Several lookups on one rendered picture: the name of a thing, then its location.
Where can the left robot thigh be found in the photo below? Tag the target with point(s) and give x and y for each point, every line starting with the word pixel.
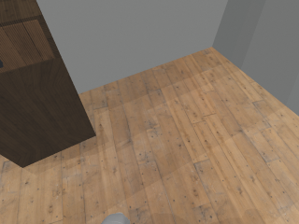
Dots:
pixel 116 218

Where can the drawer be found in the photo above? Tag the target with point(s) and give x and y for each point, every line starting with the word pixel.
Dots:
pixel 23 44

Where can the cabinet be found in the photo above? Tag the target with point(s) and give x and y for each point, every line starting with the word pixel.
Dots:
pixel 41 113

